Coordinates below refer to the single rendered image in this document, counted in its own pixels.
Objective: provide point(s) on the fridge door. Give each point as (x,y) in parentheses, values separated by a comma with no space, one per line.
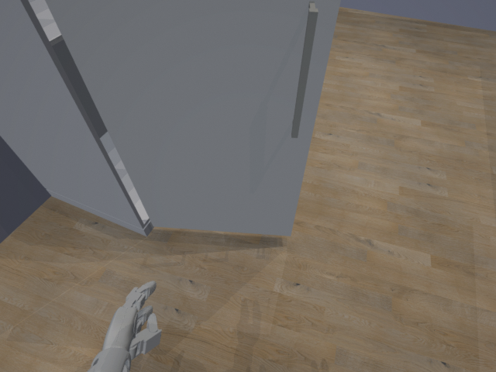
(198,97)

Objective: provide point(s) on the robot left forearm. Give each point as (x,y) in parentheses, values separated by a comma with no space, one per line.
(111,360)

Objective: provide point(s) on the handle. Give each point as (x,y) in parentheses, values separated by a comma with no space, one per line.
(305,62)

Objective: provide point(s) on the robot left hand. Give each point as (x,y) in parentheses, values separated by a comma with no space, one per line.
(124,329)

